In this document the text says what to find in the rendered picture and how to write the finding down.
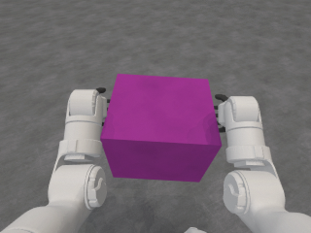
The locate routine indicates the right robot hand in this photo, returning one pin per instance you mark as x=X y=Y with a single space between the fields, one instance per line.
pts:
x=223 y=98

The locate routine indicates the carton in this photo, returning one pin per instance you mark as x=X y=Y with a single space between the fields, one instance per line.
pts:
x=160 y=128

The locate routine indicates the robot left forearm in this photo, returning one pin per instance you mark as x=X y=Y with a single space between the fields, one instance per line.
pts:
x=81 y=143

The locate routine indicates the left robot hand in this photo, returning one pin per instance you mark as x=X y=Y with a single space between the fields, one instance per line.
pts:
x=102 y=90

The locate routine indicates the robot right upper arm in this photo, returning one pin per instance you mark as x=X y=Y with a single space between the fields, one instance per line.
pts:
x=258 y=199

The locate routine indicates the robot right forearm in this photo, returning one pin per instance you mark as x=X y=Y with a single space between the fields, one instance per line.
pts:
x=240 y=116

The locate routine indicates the robot left upper arm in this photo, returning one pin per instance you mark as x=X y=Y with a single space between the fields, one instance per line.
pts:
x=75 y=190

